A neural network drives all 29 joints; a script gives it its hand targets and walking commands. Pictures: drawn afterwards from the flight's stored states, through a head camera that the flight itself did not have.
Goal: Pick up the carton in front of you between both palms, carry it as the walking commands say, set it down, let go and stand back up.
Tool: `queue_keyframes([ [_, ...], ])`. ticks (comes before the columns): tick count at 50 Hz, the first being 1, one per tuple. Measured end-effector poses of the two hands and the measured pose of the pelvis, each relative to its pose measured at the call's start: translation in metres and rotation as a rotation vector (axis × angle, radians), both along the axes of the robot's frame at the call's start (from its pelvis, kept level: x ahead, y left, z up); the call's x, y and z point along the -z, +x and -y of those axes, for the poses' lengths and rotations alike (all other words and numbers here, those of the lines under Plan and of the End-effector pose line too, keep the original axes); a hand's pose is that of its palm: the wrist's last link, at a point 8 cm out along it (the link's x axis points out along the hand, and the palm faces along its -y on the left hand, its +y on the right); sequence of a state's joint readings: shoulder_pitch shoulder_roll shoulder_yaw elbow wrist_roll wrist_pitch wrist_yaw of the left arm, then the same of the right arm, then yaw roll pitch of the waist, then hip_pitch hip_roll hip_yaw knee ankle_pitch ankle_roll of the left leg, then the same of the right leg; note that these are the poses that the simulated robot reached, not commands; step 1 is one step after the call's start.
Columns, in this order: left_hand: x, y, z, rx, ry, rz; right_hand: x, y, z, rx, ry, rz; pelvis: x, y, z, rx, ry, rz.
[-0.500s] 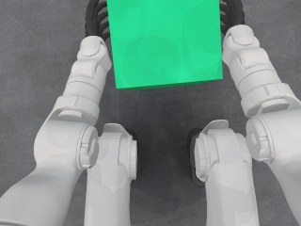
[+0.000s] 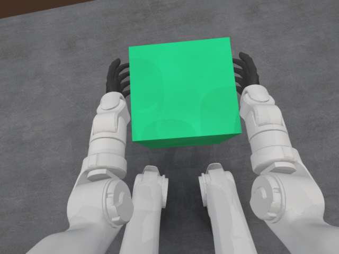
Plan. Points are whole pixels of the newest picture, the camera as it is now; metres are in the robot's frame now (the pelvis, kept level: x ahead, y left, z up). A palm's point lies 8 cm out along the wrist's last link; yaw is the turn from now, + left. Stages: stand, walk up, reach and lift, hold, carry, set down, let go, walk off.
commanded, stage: reach and lift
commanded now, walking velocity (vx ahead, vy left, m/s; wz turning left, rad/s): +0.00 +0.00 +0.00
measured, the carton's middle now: (182, 104) +0.47 -0.01 -0.13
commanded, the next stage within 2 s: none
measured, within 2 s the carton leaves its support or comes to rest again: neither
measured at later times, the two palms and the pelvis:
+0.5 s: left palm (84, 76) +0.45 +0.14 +0.09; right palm (284, 68) +0.44 -0.16 +0.09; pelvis +0.05 +0.00 +0.14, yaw -1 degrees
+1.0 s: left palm out of the picture +0.41 +0.15 +0.25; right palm out of the picture +0.41 -0.15 +0.24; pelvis +0.10 +0.00 +0.27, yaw -1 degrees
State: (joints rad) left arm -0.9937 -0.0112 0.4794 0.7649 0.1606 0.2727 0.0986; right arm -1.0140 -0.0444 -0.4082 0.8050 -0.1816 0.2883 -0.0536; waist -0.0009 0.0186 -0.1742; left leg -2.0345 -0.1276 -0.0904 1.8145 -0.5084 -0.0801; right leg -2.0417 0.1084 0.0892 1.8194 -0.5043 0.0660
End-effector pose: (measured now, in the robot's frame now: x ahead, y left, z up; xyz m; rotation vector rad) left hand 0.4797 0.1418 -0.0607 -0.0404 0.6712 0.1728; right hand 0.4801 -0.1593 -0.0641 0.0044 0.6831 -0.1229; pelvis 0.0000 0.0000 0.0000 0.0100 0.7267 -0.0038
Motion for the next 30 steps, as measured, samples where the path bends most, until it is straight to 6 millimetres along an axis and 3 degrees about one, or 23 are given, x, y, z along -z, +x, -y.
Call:
queue_keyframes([
  [12,-0.066,-0.012,0.000,0.005,-0.006,0.005,-0.064,-0.016,0.000,0.020,0.012,0.004,-0.059,0.020,-0.002,0.002,-0.004,0.030],
  [30,-0.186,-0.040,-0.002,0.007,-0.012,-0.006,-0.186,-0.045,-0.003,0.032,0.020,-0.007,-0.166,0.061,-0.002,0.006,-0.008,0.207],
])
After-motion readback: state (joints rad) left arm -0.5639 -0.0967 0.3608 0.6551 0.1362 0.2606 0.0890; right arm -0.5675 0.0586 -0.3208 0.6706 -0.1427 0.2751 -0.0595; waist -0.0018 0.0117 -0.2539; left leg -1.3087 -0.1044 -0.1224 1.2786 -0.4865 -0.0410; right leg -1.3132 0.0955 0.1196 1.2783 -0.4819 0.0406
